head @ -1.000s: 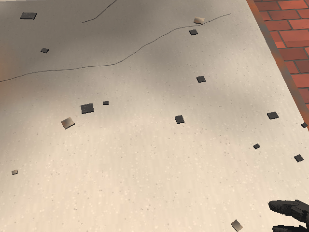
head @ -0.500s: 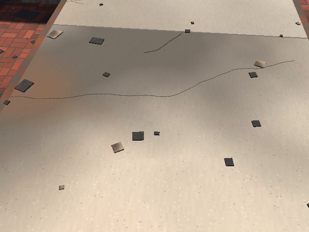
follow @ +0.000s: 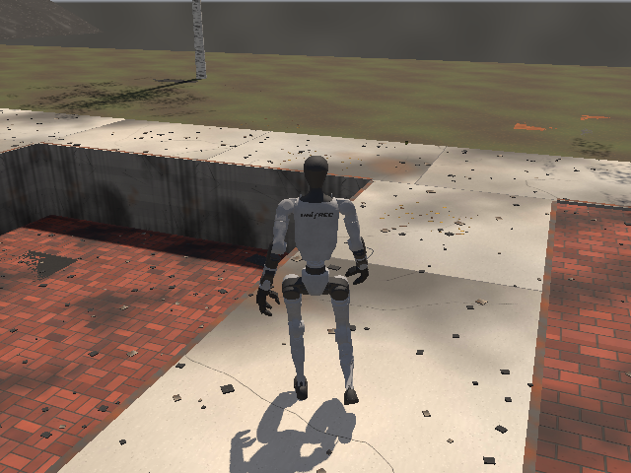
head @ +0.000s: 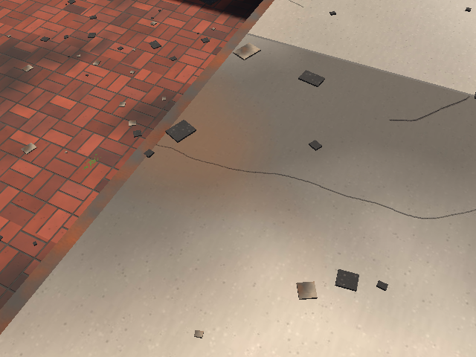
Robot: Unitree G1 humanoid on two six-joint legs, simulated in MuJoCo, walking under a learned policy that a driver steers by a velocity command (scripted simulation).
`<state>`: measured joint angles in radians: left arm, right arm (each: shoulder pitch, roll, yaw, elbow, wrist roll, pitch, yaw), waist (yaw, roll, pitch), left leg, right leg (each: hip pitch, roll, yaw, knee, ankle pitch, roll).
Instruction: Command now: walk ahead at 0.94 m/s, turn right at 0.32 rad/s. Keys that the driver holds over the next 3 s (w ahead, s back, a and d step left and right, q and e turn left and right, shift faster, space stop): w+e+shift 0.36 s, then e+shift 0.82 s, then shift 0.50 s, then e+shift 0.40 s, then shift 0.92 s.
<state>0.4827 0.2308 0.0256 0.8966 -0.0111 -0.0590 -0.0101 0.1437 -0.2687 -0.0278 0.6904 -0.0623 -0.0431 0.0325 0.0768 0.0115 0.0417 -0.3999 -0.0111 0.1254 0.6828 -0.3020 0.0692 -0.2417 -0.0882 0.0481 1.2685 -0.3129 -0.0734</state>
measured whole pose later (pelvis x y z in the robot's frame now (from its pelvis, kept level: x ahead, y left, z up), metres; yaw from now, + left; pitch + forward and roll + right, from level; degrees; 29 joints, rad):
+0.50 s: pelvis +0.44 -0.03 +0.00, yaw -24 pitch -2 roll -1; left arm 0.40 0.32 0.07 0.88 0.01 -0.01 -0.01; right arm 0.06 -0.20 0.02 0.66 -0.03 -0.10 -0.01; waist 0.06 -0.01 0.08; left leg -0.49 0.03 -0.13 1.43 -0.38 -0.04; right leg -0.29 0.23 -0.04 0.59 -0.27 -0.21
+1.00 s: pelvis +0.68 -0.04 +0.01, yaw -54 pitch +2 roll +3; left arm 0.11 0.34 0.08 0.57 -0.02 0.05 0.02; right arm 0.13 -0.29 -0.08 0.69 -0.02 -0.01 -0.04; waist -0.03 -0.01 0.10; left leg -0.36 0.00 0.11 0.40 -0.07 0.02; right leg -0.62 -0.08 0.02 1.05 -0.36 0.06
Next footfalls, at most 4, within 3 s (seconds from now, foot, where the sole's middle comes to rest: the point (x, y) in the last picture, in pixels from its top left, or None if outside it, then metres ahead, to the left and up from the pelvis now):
0.34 right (286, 343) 0.50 -0.05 -0.75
0.72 left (293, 228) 0.86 -0.07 -0.75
1.14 right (330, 318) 0.57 -0.17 -0.75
1.54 left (302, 239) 0.82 -0.10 -0.75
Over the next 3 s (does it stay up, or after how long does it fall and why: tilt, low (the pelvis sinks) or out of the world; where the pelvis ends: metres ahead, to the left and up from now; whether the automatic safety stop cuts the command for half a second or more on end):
stays up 0.68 -0.16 0.02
